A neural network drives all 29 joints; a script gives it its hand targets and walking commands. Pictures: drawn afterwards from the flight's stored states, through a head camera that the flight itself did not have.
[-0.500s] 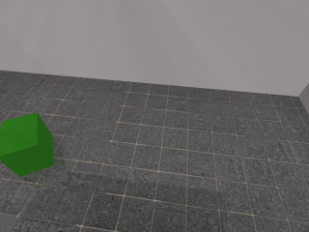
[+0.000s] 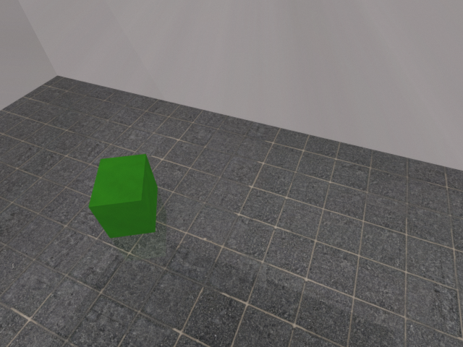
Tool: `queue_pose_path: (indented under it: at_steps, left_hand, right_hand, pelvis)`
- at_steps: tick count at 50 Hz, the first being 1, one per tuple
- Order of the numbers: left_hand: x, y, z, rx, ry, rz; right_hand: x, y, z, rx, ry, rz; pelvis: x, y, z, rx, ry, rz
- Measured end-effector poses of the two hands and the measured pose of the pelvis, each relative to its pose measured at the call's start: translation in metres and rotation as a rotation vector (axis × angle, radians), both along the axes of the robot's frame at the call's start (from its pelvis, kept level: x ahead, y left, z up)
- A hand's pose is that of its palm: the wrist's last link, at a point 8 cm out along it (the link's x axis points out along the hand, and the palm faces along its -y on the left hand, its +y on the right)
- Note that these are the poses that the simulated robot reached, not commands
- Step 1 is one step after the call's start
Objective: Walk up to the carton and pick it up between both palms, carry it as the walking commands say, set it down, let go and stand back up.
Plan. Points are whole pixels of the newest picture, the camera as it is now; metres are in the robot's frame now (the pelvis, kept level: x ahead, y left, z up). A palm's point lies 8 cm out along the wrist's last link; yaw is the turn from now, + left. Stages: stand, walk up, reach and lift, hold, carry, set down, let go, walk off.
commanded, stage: walk up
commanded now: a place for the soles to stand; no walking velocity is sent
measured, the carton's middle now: (128, 195) +0.92 +0.56 -0.63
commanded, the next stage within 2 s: none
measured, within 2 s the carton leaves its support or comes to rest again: neither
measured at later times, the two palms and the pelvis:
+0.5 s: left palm out of the picture +0.14 +0.45 -0.10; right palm (326, 295) +0.26 -0.16 -0.08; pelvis +0.12 +0.13 +0.01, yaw +13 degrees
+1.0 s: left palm out of the picture +0.16 +0.49 -0.07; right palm (270, 235) +0.40 -0.07 -0.12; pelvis +0.23 +0.18 +0.01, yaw +17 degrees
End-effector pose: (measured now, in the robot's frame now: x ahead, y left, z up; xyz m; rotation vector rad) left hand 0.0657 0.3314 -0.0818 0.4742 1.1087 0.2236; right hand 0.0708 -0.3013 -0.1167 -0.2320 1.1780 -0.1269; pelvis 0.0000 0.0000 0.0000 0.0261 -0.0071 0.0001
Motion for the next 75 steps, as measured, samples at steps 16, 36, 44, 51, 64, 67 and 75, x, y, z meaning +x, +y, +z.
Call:
queue_pose_path:
  at_steps: [16,36,44,51,64,67,75]
  left_hand:
    - [0.009,0.091,-0.015,-0.019,0.108,0.144]
    - [0.104,0.137,-0.005,-0.058,-0.058,0.265]
    - [0.089,0.145,0.017,-0.007,0.049,0.313]
    - [0.091,0.168,0.013,-0.019,0.087,0.341]
    - [0.146,0.238,-0.033,-0.126,-0.044,0.424]
    - [0.162,0.247,-0.032,-0.141,-0.087,0.425]
    - [0.171,0.255,-0.021,-0.114,-0.046,0.429]
  right_hand:
    - [0.152,0.105,0.003,-0.01,-0.084,0.155]
    - [0.23,0.156,0.011,-0.069,0.023,0.281]
    - [0.291,0.193,-0.001,0.009,-0.025,0.305]
    - [0.341,0.237,-0.001,0.026,-0.075,0.322]
    - [0.388,0.305,0.027,-0.106,-0.108,0.417]
    - [0.39,0.308,0.032,-0.125,-0.1,0.422]
    - [0.401,0.317,0.012,-0.085,-0.039,0.425]
  pelvis:
    - [0.078,0.089,-0.006,-0.025,0.037,0.111]
    - [0.174,0.137,0.005,-0.005,0.004,0.284]
    - [0.209,0.151,0.011,-0.005,0.012,0.296]
    - [0.231,0.183,0.009,-0.023,0.01,0.305]
    - [0.272,0.26,-0.001,-0.018,-0.055,0.411]
    - [0.28,0.267,0.001,-0.007,-0.07,0.426]
    - [0.3,0.274,-0.001,0.002,-0.04,0.433]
